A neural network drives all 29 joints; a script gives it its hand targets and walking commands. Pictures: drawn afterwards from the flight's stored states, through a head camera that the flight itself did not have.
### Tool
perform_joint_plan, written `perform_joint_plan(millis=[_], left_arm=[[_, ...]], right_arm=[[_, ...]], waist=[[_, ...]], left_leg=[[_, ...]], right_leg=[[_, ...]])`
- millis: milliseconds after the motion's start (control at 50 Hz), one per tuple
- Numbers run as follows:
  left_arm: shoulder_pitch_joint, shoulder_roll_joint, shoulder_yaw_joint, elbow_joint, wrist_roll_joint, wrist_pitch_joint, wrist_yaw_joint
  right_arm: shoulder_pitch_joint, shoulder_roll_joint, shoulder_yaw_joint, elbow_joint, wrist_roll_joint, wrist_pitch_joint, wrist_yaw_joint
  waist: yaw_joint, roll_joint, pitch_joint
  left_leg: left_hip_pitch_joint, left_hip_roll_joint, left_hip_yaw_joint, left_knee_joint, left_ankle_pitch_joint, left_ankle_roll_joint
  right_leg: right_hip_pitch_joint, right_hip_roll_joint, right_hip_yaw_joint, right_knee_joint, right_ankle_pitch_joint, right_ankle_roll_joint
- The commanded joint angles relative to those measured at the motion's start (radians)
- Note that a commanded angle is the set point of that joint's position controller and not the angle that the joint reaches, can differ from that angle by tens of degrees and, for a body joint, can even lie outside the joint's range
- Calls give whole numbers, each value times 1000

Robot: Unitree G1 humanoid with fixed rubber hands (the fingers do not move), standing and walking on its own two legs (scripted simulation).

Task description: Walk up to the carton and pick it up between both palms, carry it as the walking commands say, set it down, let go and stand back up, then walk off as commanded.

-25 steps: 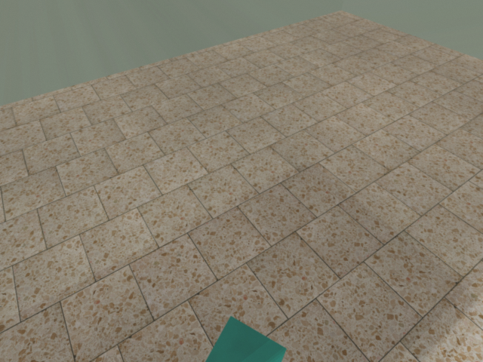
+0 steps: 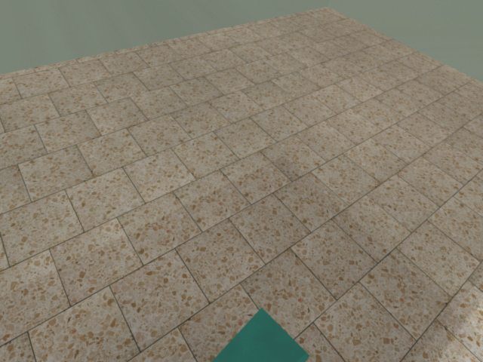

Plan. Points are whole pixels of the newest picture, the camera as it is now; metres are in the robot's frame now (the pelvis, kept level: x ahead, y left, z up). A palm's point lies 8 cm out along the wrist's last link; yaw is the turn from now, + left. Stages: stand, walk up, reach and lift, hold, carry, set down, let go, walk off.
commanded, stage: walk off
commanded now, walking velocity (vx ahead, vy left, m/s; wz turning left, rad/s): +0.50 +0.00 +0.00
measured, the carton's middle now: out of the picture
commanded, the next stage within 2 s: stand in 1.02 s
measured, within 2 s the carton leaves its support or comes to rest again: rests again in 1.44 s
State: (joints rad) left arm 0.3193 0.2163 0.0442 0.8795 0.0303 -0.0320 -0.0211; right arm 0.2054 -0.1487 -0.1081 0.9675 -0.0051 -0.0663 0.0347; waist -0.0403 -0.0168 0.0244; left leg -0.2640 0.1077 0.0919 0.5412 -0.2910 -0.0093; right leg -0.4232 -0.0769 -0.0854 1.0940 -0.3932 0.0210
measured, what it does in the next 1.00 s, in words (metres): walks ahead: right foot, then left foot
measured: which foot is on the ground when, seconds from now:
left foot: down 0.00-0.24, up 0.26-0.62, down 0.64-1.00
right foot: up 0.00-0.18, down 0.20-0.66, up 0.68-0.96, down 0.98-1.00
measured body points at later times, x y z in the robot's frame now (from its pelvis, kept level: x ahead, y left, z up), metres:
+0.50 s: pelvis +0.16 -0.05 +0.00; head +0.18 -0.06 +0.45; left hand +0.22 +0.20 -0.13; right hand +0.23 -0.27 -0.15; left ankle +0.13 +0.11 -0.68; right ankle +0.12 -0.16 -0.74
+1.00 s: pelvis +0.34 -0.02 -0.01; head +0.39 -0.02 +0.44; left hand +0.48 +0.20 -0.15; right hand +0.30 -0.25 -0.16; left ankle +0.25 +0.12 -0.74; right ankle +0.38 -0.15 -0.73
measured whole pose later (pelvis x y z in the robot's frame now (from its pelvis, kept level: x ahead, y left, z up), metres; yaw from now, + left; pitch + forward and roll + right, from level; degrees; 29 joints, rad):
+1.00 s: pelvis +0.34 -0.02 -0.01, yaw -1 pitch +5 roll -1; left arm 0.15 0.20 0.04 0.91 0.03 -0.03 -0.02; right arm 0.34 -0.14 -0.11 1.08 -0.01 -0.06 0.02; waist -0.10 0.00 0.00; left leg -0.17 0.11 0.12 0.50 -0.39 -0.04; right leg -0.46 -0.07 -0.13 0.65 -0.38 0.04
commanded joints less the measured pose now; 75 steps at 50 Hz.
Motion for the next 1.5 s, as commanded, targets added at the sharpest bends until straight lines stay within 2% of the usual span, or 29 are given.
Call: perform_joint_plan(millis=[0, 100, 160, 180, 220, 240, 280, 400, 560, 600, 620, 640, 660, 720, 840, 880, 920, 960, 980, 1000, 1040, 1060, 1160, 1220, 1300, 1340, 1380, 1440, 1480], left_arm=[[-166, -9, 19, -97, 9, 10, -36], [-289, -42, -13, -122, -3, 0, -21], [-155, -14, -1, -42, -8, -20, -4], [-36, 14, 7, 3, 3, -38, 11], [239, 218, 61, 77, 12, -47, 19], [264, 230, 66, 108, 4, -41, 36], [68, 145, 48, 60, -2, -32, 25], [52, 151, 41, 49, -3, -51, 26], [100, 158, 47, 98, 13, -40, 28], [62, 138, 48, 85, -12, -40, 37], [6, 141, 46, 46, -26, -46, 31], [-53, 48, 26, -4, -14, -54, 24], [-94, 60, 17, -38, -4, -46, 29], [-149, 65, 27, -31, -2, -49, 22], [-236, 19, 20, -90, 4, 6, -26], [-301, 27, 15, -114, 3, 12, -20], [-201, -9, 4, -57, -3, -11, -24], [-6, 32, 18, 40, 1, -27, -1], [175, 147, 56, 89, 21, -49, 8], [258, 282, 86, 125, 20, -46, 19], [156, 202, 57, 118, -2, -37, 28], [67, 184, 57, 99, 1, -39, 23], [-7, 108, 18, 90, 10, -53, 40], [-29, 103, 12, 78, 1, -37, 44], [-8, 129, 25, 103, -19, -11, 52], [8, -15, -8, 65, -40, -10, 49], [-68, -15, -12, 43, -35, 7, 52], [-61, 12, -2, 36, -30, 9, 35], [-48, -6, -6, 53, -25, 14, 37]], right_arm=[[191, -139, 3, 52, -18, -28, -32], [134, -190, 2, 37, -16, -28, -45], [188, -204, -12, 79, -15, -15, -45], [190, -145, 7, 86, -4, -21, -45], [131, -52, 32, 11, -5, -28, -35], [-1, -98, 12, -30, -16, -23, -34], [-15, -113, 2, -51, -19, -3, -21], [-12, -112, -14, -54, -21, 42, 4], [-181, -73, 2, -92, -18, 17, 1], [-4, -74, -2, -27, -32, -1, -16], [179, -185, -29, 17, -42, -16, -30], [294, -317, -66, 63, -58, -15, -34], [338, -335, -69, 46, -54, -15, -34], [185, -161, -10, 47, -42, -19, -24], [166, -200, -22, 57, -26, -20, -37], [94, -188, -7, 35, -14, -24, -36], [132, -196, -10, 73, -7, -19, -34], [51, -223, -22, 60, -8, -21, -37], [118, -158, -1, 48, 21, -33, -24], [78, -65, 16, 10, -3, -37, -16], [-44, -105, -1, -32, 2, -18, -27], [-25, -84, 8, -25, -5, -10, -32], [34, -66, 0, 2, -11, 40, -32], [-4, -40, 10, -18, -7, 54, -36], [71, -49, 17, 39, -5, 31, -48], [135, -177, -6, 59, -38, 12, -65], [179, -137, 22, 95, -28, 7, -65], [23, -109, 24, 50, -31, 21, -58], [-12, -142, 19, 52, -24, 36, -65]], waist=[[-23, 244, -12], [-24, 197, 3], [14, 272, -93], [62, 158, -242], [185, -337, -351], [216, -237, -285], [122, -83, -30], [101, -122, 55], [119, -106, -35], [20, -58, -175], [-68, 54, -316], [-120, 385, -304], [-153, 298, -256], [-82, 177, -148], [-50, 296, -4], [-31, 198, 19], [-7, 271, -44], [127, 133, -159], [182, -46, -337], [194, -393, -321], [172, -81, -161], [132, -56, -57], [68, -199, -23], [69, -127, 25], [18, -77, -121], [-19, 294, -246], [-38, 225, -172], [13, 328, -170], [47, 236, -133]], left_leg=[[248, 189, -166, -325, 191, 82], [222, 183, -121, -325, 188, 115], [252, 146, -62, -80, 543, 90], [175, 132, -28, 75, 553, 70], [-419, -70, 31, 520, -291, -19], [-554, -23, -50, 644, -287, 11], [-474, 71, -85, 592, -97, 13], [-330, 39, -5, 403, 35, -36], [-150, -76, 83, -113, -53, -36], [222, -56, 31, -254, 192, 3], [546, 132, -147, -215, 259, 74], [760, 339, -365, -221, 288, 135], [731, 365, -408, -190, 554, 191], [541, 248, -163, -184, 576, 110], [251, 219, -152, -325, 200, 116], [238, 196, -130, -327, 216, 102], [195, 186, -96, -224, 316, 99], [112, 103, -6, 65, 538, 51], [-63, 47, 39, 317, 349, 4], [-411, -73, 24, 537, -311, -14], [-486, 16, -67, 660, -219, -5], [-412, 41, -70, 595, -140, -10], [-258, 6, -24, 411, -150, -36], [-149, -20, 15, 169, -86, -61], [199, -55, 40, -245, 336, -41], [532, 316, -258, -159, 999, 95], [428, 290, -154, -80, 1247, 158], [353, 177, -85, -85, 1047, 73], [236, 144, -82, -101, 866, 44]], right_leg=[[-241, -42, 10, -26, 145, 10], [-113, 7, -45, -414, 38, 19], [111, 102, -124, -688, 131, -7], [373, 54, -72, -728, 213, -35], [871, -384, 484, -738, 341, -189], [858, -381, 496, -755, 405, -244], [459, -332, 360, -831, 208, -161], [330, -218, 239, -973, -4, -129], [526, -155, 111, -770, 462, -137], [409, -125, 57, -551, 694, -83], [116, -62, -5, -287, 460, -39], [-244, 57, -36, -82, -165, -7], [-325, 3, 9, 50, -154, -9], [-353, -59, 52, 76, -5, -2], [-197, -34, -9, -230, 52, 29], [-136, -4, -37, -374, 34, 28], [28, 58, -107, -516, 62, 2], [367, 61, -82, -688, 255, -25], [649, -146, 128, -704, 222, -83], [866, -355, 425, -731, 310, -145], [649, -358, 395, -739, 639, -211], [480, -343, 307, -734, 694, -169], [389, -240, 153, -764, 792, -148], [320, -188, 87, -760, 818, -132], [318, -109, 35, -538, 738, -46], [-21, -1, -28, -364, -69, 60], [10, -17, 33, -296, -228, 44], [54, -8, 26, -447, -148, 40], [182, 2, -1, -626, 44, 47]])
